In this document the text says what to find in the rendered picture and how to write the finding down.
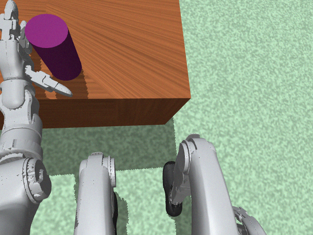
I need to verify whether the right robot foot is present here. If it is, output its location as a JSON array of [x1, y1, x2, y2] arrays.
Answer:
[[162, 161, 182, 217]]

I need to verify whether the left robot arm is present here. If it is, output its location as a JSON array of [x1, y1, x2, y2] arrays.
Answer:
[[0, 79, 51, 235]]

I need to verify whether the right robot hand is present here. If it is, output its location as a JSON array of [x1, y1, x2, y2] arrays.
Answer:
[[232, 206, 267, 235]]

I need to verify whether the can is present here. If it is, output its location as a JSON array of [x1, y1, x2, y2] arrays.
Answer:
[[24, 14, 82, 81]]

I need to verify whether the left robot hand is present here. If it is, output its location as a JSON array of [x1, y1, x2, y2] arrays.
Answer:
[[0, 0, 72, 97]]

